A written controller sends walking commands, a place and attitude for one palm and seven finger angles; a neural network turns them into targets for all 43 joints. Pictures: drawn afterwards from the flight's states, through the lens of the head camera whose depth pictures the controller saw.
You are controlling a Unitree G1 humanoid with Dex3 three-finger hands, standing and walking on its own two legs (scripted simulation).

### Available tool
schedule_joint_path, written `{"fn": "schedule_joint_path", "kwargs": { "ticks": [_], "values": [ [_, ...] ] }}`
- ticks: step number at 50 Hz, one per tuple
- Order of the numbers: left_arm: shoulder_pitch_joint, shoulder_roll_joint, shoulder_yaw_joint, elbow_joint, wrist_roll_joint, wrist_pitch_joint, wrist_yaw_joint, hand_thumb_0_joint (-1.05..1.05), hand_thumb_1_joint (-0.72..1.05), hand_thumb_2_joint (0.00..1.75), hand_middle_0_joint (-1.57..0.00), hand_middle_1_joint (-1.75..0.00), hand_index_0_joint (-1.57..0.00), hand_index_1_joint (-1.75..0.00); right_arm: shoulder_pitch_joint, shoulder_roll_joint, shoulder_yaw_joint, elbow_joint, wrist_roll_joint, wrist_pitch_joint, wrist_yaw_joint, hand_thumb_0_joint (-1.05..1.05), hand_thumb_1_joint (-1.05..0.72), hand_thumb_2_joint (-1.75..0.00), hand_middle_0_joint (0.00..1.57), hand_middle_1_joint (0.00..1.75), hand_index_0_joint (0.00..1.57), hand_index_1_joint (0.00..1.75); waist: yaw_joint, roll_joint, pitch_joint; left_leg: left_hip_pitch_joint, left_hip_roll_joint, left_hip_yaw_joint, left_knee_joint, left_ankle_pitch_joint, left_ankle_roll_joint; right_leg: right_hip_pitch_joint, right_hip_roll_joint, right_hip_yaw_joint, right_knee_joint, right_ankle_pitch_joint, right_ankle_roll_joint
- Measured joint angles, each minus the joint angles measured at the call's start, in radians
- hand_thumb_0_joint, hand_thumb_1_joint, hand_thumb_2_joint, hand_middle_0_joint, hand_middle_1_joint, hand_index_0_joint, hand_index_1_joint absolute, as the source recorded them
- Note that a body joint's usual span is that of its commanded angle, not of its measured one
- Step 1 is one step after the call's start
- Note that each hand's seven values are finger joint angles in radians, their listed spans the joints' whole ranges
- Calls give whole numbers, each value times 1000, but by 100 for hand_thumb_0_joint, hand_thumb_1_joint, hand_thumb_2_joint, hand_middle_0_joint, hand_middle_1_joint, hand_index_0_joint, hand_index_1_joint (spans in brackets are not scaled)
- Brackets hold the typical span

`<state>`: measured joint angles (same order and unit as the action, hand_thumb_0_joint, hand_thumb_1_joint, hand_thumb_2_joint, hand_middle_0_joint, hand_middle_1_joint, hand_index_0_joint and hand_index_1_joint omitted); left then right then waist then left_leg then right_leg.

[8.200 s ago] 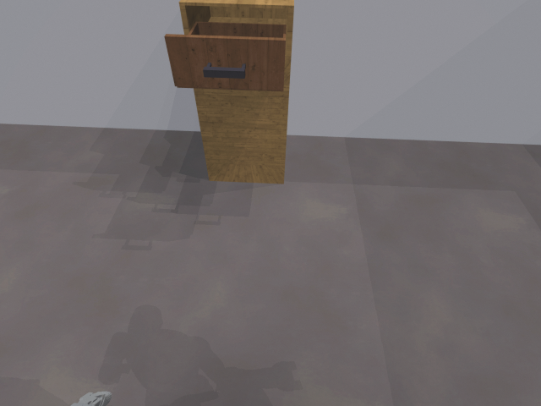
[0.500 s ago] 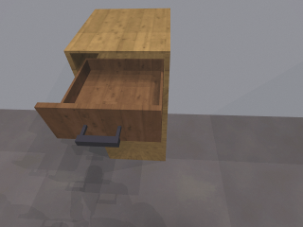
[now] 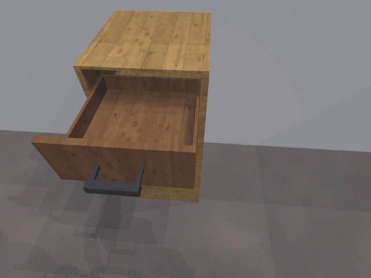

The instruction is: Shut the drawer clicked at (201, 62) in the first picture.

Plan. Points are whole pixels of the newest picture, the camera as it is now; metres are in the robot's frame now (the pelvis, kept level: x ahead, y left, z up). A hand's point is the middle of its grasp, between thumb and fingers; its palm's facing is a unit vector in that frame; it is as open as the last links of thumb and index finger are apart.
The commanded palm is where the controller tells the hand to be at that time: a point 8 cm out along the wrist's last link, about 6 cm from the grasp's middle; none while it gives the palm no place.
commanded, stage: look again from close up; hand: left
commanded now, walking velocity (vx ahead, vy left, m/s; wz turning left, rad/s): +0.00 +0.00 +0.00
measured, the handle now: (115, 179) +0.33 +0.19 +0.01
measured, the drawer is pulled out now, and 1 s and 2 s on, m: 0.29 0.29 0.29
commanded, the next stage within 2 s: raise the hand and make a fist in 0.14 s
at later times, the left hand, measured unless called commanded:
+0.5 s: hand (116, 234) +0.21 +0.16 -0.01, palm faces +0.20 -0.98 -0.04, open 7.1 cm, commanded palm +0.11 +0.20 -0.04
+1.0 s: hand (110, 254) +0.17 +0.16 +0.01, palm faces -0.07 -1.00 -0.03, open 4.2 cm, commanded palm +0.11 +0.22 +0.02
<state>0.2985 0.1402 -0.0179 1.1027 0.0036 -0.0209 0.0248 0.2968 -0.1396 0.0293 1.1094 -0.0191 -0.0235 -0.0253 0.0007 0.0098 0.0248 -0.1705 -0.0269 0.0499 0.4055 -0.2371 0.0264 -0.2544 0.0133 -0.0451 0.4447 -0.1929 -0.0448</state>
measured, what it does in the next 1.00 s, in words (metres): lowers itself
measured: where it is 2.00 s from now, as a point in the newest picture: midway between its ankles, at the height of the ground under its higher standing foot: outside the picture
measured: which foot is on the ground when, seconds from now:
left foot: down 0.00-1.00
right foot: down 0.00-1.00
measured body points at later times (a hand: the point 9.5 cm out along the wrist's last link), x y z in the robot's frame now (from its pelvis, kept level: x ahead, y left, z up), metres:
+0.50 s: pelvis +0.02 -0.01 -0.02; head +0.02 -0.03 +0.43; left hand +0.19 +0.22 -0.01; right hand +0.19 -0.27 -0.10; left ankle -0.01 +0.10 -0.74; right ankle +0.03 -0.09 -0.74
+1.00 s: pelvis +0.00 -0.01 -0.05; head +0.02 -0.01 +0.40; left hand +0.16 +0.21 +0.02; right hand +0.18 -0.21 -0.13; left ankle -0.01 +0.10 -0.74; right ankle +0.03 -0.09 -0.74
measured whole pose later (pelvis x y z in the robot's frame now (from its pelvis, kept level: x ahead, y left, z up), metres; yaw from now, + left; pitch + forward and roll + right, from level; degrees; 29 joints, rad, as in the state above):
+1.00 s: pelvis +0.00 -0.01 -0.05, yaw +2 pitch +8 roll -1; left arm 0.60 0.22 0.09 -0.21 -0.26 -0.26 -0.30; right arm 0.25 -0.16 0.04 0.55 0.05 -0.21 -0.04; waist -0.01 0.03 -0.11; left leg -0.60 0.00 0.00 0.94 -0.48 0.02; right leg -0.64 0.02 -0.10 0.90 -0.41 -0.06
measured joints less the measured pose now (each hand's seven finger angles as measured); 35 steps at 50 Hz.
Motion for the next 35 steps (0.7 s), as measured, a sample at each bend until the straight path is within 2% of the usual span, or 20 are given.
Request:
{"fn": "schedule_joint_path", "kwargs": {
  "ticks": [13, 14, 15, 17, 20, 22, 24, 25, 28, 30, 33, 35],
  "values": [
    [-11, 3, -3, 17, 1, -9, 12, 2, 93, 90, -20, -30, -20, -30, -26, -12, -1, 23, 6, 0, -8, 1, -92, -90, 20, 29, 20, 30, 5, 1, 1, 38, 20, -12, 1, -34, -16, 47, 20, -12, -13, -32, -11],
    [39, 9, 2, -137, -43, 58, 22, 2, 94, 90, -20, -30, -20, -30, -11, -20, 0, -22, 17, -3, -12, 1, -93, -90, 20, 30, 20, 30, 5, 3, 6, 33, 23, -13, 18, -44, -17, 45, 22, -13, -5, -35, -11],
    [103, 21, 14, -327, -75, 87, 32, 3, 95, 90, -21, -30, -21, -31, 14, -28, 2, -71, 26, -41, -27, 2, -93, -90, 20, 30, 20, 30, 11, 2, 8, 37, 22, -10, 22, -51, -16, 45, 21, -10, 6, -43, -12],
    [179, 40, 14, -607, -114, 35, 73, 4, 97, 90, -22, -31, -22, -32, 49, -55, -7, -132, 39, -138, -47, 2, -93, -90, 20, 30, 20, 30, 13, 17, -18, 30, 17, -18, 36, -61, -14, 39, 15, -18, 26, -60, -12],
    [174, 38, 21, -874, -166, -31, 83, 4, 96, 90, -24, -34, -24, -34, 33, -104, -26, -222, 48, -216, -51, 2, -93, -90, 20, 30, 20, 30, -12, 48, -59, -12, 5, -42, 87, -80, -10, 10, 0, -42, 69, -88, -6],
    [142, 22, 34, -970, -181, -128, 44, 3, 95, 90, -26, -36, -26, -37, -8, -124, -43, -286, 40, -247, -40, 2, -92, -90, 20, 30, 20, 30, -25, 54, -89, -67, 2, -43, 141, -101, -8, -45, -6, -44, 123, -108, -5],
    [152, -6, 66, -985, -196, -188, 1, 2, 94, 90, -29, -39, -24, -38, -59, -127, -58, -357, 33, -263, -18, 2, -92, -90, 20, 30, 20, 30, -31, 42, -121, -139, 5, -29, 204, -127, -11, -125, -6, -33, 192, -133, -7],
    [174, -15, 82, -969, -208, -231, -45, 1, 94, 90, -30, -41, -21, -37, -84, -124, -65, -392, 32, -265, -5, 2, -92, -90, 20, 30, 20, 30, -32, 30, -132, -175, 7, -21, 238, -142, -14, -166, -4, -26, 229, -145, -9],
    [291, -18, 76, -975, -214, -380, -190, 1, 93, 90, -35, -47, -23, -41, -134, -115, -84, -491, 30, -268, 32, 2, -92, -90, 20, 29, 20, 30, -13, -26, -142, -275, 17, -9, 342, -187, -21, -272, 2, -17, 334, -184, -18],
    [378, -5, 51, -1033, -200, -455, -250, 1, 92, 90, -39, -51, -28, -46, -147, -123, -97, -544, 24, -274, 42, 1, -91, -90, 20, 29, 20, 30, 12, -50, -139, -332, 22, -17, 413, -217, -23, -321, 4, -27, 392, -209, -25],
    [453, 32, 41, -1129, -180, -540, -268, 2, 91, 90, -45, -57, -38, -54, -168, -139, -106, -584, 19, -275, 39, 1, -91, -90, 20, 29, 19, 30, 46, -46, -140, -411, 26, -46, 514, -255, -26, -378, 3, -57, 463, -240, -30],
    [447, 47, 68, -1172, -191, -588, -265, 2, 90, 90, -50, -61, -44, -59, -189, -139, -100, -592, 23, -268, 32, 1, -91, -90, 20, 29, 19, 30, 57, -30, -142, -463, 26, -65, 573, -273, -28, -417, 0, -78, 506, -256, -33]
  ]
}}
